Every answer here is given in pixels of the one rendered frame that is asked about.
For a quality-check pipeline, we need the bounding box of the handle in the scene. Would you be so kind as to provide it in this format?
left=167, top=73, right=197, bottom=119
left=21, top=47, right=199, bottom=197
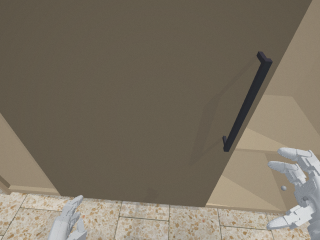
left=222, top=51, right=273, bottom=152

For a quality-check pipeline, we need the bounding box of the wardrobe door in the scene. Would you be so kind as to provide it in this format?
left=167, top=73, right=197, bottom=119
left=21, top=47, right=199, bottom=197
left=0, top=0, right=312, bottom=208
left=0, top=113, right=55, bottom=189

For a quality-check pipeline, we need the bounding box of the robot left hand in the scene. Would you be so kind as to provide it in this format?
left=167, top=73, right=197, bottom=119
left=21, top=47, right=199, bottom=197
left=47, top=195, right=87, bottom=240

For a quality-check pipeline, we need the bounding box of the robot right hand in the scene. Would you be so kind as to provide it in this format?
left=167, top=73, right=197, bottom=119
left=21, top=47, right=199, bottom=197
left=266, top=147, right=320, bottom=230

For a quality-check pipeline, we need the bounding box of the right robot forearm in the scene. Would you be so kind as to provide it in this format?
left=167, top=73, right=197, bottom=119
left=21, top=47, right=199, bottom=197
left=307, top=220, right=320, bottom=240

